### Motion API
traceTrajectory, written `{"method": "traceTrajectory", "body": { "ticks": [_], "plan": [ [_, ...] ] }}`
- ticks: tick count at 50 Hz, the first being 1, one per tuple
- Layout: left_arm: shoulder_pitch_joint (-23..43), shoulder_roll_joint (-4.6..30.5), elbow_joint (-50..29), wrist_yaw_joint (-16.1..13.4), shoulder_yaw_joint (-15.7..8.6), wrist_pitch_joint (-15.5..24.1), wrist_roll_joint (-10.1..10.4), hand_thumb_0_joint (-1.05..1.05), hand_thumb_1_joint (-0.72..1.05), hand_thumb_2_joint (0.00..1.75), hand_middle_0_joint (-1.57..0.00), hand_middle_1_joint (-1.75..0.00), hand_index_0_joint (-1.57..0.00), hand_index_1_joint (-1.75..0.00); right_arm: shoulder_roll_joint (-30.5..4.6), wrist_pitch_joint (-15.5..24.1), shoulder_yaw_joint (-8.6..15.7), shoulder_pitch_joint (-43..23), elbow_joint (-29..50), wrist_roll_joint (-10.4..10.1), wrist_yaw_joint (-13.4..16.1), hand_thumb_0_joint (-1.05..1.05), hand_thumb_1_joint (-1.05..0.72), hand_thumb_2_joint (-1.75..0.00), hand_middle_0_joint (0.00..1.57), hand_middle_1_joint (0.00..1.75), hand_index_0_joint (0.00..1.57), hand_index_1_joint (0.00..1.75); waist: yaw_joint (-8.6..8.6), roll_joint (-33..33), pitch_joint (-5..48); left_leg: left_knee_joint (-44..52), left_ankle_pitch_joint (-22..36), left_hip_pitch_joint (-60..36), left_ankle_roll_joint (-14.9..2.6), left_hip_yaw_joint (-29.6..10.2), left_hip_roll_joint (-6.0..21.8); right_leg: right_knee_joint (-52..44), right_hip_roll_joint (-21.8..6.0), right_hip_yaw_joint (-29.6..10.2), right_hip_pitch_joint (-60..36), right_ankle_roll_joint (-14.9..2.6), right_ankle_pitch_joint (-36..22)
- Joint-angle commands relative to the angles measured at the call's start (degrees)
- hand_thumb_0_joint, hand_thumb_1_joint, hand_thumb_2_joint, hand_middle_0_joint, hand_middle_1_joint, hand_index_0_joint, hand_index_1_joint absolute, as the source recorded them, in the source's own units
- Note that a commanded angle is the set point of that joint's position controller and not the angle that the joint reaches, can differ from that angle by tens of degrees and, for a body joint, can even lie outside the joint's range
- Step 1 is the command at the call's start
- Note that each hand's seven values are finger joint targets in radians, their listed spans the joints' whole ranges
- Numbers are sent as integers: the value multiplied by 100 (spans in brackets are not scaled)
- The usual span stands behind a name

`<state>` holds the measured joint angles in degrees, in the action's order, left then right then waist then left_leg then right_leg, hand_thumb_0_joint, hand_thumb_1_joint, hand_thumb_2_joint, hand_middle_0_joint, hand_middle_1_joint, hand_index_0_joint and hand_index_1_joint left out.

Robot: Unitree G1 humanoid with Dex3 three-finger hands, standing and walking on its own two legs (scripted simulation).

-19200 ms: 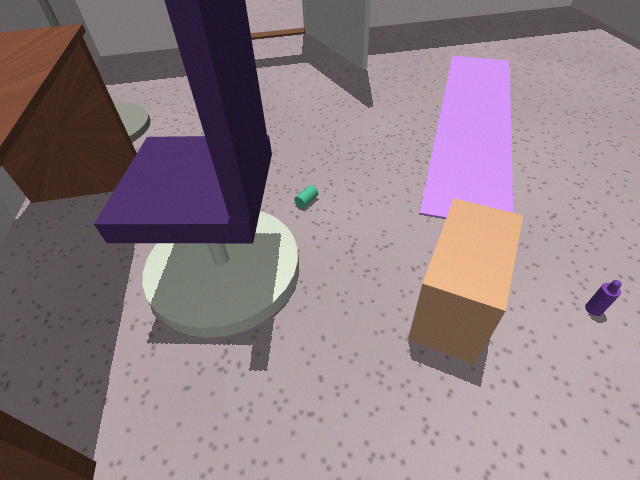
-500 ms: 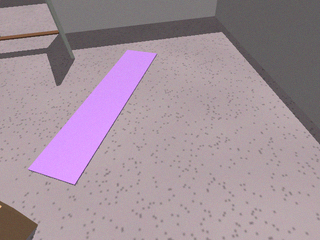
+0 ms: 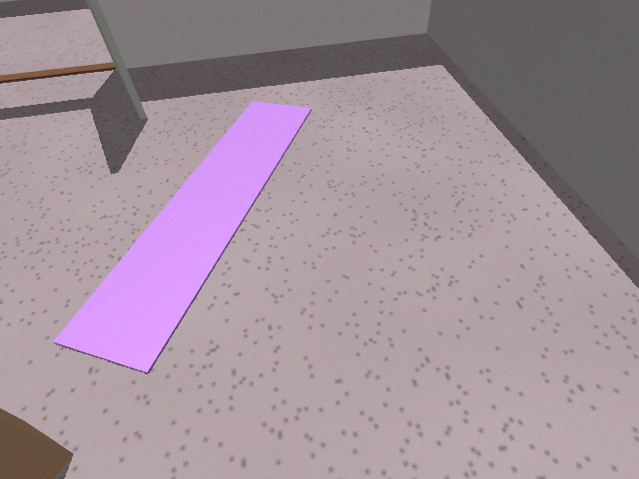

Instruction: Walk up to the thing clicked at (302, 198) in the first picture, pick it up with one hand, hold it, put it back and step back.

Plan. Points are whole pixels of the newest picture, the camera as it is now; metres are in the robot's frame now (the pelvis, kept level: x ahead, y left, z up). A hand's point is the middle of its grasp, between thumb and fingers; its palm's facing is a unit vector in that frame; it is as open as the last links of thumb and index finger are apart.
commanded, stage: walk up
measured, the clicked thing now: out of the picture +0.83 +1.57 -0.75
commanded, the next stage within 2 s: none
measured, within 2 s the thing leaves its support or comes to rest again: neither
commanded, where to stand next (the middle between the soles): +0.55 -0.01 m, yaw -2 degrees
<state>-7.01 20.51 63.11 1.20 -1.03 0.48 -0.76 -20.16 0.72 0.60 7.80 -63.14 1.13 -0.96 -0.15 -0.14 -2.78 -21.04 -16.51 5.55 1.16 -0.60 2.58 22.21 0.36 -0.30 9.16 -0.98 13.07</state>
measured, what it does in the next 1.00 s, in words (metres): walks ahead: left foot, then right foot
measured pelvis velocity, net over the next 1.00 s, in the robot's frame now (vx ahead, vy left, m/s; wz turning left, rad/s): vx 0.32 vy -0.02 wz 0.08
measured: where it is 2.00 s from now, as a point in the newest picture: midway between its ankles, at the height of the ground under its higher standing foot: (365, 388)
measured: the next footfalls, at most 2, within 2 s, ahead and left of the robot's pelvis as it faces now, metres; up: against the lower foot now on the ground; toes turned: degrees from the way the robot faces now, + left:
left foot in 0.20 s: +0.10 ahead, +0.15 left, +0.00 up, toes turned +2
right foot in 0.62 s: +0.35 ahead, -0.11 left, +0.00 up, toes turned -6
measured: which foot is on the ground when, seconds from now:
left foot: down 0.00-0.04, up 0.06-0.18, down 0.20-0.66, up 0.68-1.00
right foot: down 0.00-0.22, up 0.24-0.60, down 0.62-1.00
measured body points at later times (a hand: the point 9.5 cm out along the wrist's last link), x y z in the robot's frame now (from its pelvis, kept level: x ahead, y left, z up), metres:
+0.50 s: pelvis +0.13 +0.04 -0.01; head +0.15 +0.06 +0.44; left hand +0.21 +0.36 -0.14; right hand +0.13 -0.29 -0.11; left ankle +0.06 +0.15 -0.75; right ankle +0.24 -0.11 -0.71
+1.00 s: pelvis +0.32 -0.02 -0.01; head +0.33 +0.00 +0.44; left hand +0.42 +0.30 -0.11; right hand +0.36 -0.34 -0.11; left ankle +0.42 +0.15 -0.70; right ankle +0.31 -0.10 -0.75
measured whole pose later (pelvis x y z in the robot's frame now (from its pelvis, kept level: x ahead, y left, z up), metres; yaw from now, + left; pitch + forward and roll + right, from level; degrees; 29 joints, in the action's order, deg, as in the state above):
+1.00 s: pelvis +0.32 -0.02 -0.01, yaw +5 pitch -3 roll -1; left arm -12.4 22.5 43.0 3.9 -5.0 2.5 -1.4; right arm -23.5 0.7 3.6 22.7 -48.2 0.8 -4.0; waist -0.2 0.5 -4.5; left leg -47.5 -12.3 30.5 1.2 3.0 7.6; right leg 27.6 -1.0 11.5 7.8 -3.0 16.9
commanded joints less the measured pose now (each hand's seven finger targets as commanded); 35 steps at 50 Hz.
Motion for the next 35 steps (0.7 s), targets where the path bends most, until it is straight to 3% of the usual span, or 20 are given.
{"method": "traceTrajectory", "body": {
  "ticks": [1,2,4,6,8,10,11,12,13,16,19,22,25,27,29,31,32,33,34,35],
  "plan": [
    [-384,1734,-470,94,-613,158,-137,0,90,90,-20,-30,-20,-30,-1457,168,475,-233,698,134,-52,0,-90,-90,20,30,20,30,284,514,-18,-737,-1981,1522,-446,73,-37,-827,-1001,-1685,-214,-648,3363],
    [-450,1819,-531,85,-670,179,-149,0,90,90,-20,-30,-20,-30,-1312,167,485,-372,816,149,-83,0,-90,-90,20,30,20,30,372,968,-373,-1500,-1328,2198,-328,420,-195,-1337,-1474,-2226,-460,-913,3462],
    [-696,1882,-660,81,-734,248,-182,0,90,90,-20,-30,-20,-30,-1317,238,499,-400,954,140,-78,0,-90,-90,20,30,20,30,516,846,-642,-1778,-1155,2957,-307,-47,207,-1322,-1874,-2581,-1097,-1394,1886],
    [-813,1786,-733,87,-722,249,-159,0,90,90,-20,-30,-20,-30,-1266,326,528,-378,1032,133,-102,0,-90,-90,20,30,20,30,505,705,-337,-1665,-1182,2510,-330,-124,229,-1096,-1655,-2190,-1045,-1298,849],
    [-189,1804,-1026,142,-695,188,-160,0,90,90,-20,-30,-20,-30,-1278,367,621,274,951,106,-143,0,-90,-90,20,30,20,30,57,892,-86,-913,-754,1208,-365,-88,251,-849,-1420,-1616,-103,-1049,1282],
    [505,1356,-1352,188,-551,95,-75,0,90,90,-20,-30,-20,-30,-1498,414,833,1687,508,140,-67,0,-90,-90,20,30,20,30,-817,4,266,84,241,-1292,-250,0,18,867,-481,-512,1767,-458,1560],
    [432,877,-1501,172,-422,93,-47,0,90,90,-20,-30,-20,-30,-2091,420,1023,2337,396,234,13,0,-90,-90,20,30,20,30,-1088,-1679,249,972,-1152,-1943,-332,-1904,1103,2813,604,-87,3178,-180,2151],
    [219,1092,-1421,90,-458,56,-56,0,90,90,-20,-30,-20,-30,-2270,436,1024,1722,712,221,52,0,-90,-90,20,30,20,30,-790,-1069,12,1531,-2459,-1164,-599,-3338,1957,3652,572,-676,3417,-149,1862],
    [-158,1516,-1317,77,-537,67,-58,0,90,90,-20,-30,-20,-30,-2297,429,997,1173,951,112,38,0,-90,-90,20,30,20,30,-465,-686,-192,1577,-2925,-536,-907,-3253,2111,3777,86,-1076,3059,-209,1439],
    [-886,1478,-991,146,-527,158,8,0,90,90,-20,-30,-20,-30,-1596,482,741,498,1287,36,11,0,-90,-90,20,30,20,30,65,-720,-255,1056,-848,-801,-1043,-1524,1402,3463,-271,-811,2743,-79,714],
    [-622,1353,-1102,216,-483,181,-8,0,90,90,-20,-30,-20,-30,-1546,519,714,989,1274,-4,-2,0,-90,-90,20,30,20,30,-155,-789,-472,904,1234,-658,-1017,-657,1152,2847,-279,-531,2529,103,385],
    [-181,1270,-1401,280,-442,193,-17,0,90,90,-20,-30,-20,-30,-1625,483,715,1098,1395,-24,3,0,-90,-90,20,30,20,30,-246,-842,-623,727,2303,-619,-1158,-191,1114,2067,-357,-174,2372,98,151],
    [-43,1184,-1526,341,-437,185,-20,0,90,90,-20,-30,-20,-30,-1663,449,710,1093,1586,-56,-9,0,-90,-90,20,30,20,30,-231,-903,-521,510,2381,-245,-1001,202,940,1396,-362,225,1617,-24,-422],
    [8,1160,-1564,353,-474,180,-33,0,90,90,-20,-30,-20,-30,-1706,411,727,1086,1686,-57,4,0,-90,-90,20,30,20,30,-231,-817,-381,341,2149,49,-987,85,1019,1330,-275,351,1088,-132,-608],
    [-254,1181,-1551,331,-542,193,-26,0,90,90,-20,-30,-20,-30,-1755,384,738,1108,1781,-64,33,0,-90,-90,20,30,20,30,-47,-662,-173,-158,2453,119,-959,-48,1093,1269,-222,342,528,-226,-505],
    [-1032,1378,-1402,257,-676,265,-37,0,90,90,-20,-30,-20,-30,-1536,372,630,1265,1879,-88,36,0,-90,-90,20,30,20,30,396,31,373,-1811,3004,411,-785,302,691,868,-5,473,-741,-401,-401],
    [-1606,1720,-1330,192,-822,310,-59,0,90,90,-20,-30,-20,-30,-1276,380,533,1581,1920,-119,38,0,-90,-90,20,30,20,30,618,903,794,-3242,2080,1105,-587,488,272,517,-539,-439,-1618,-596,40],
    [-1936,2156,-1427,132,-922,344,-27,0,90,90,-20,-30,-20,-30,-1002,360,427,1900,2021,-153,34,0,-90,-90,20,30,20,30,625,1878,1140,-4672,-1040,2264,-368,478,-578,-158,-2169,-3075,-2308,-1276,313],
    [-1615,2246,-1515,123,-922,324,76,0,90,90,-20,-30,-20,-30,-1570,287,575,1716,1917,-119,91,0,-90,-90,20,30,20,30,634,1373,815,-5134,-1686,2484,-411,-22,-363,-540,-2493,-3912,-1692,-1712,903],
    [-1322,2126,-1587,91,-897,301,146,0,90,90,-20,-30,-20,-30,-1685,283,615,1590,1836,-85,113,0,-90,-90,20,30,20,30,547,1060,436,-5295,-1544,2482,-404,-251,-164,-707,-2445,-3656,-1119,-1722,1306]
  ]
}}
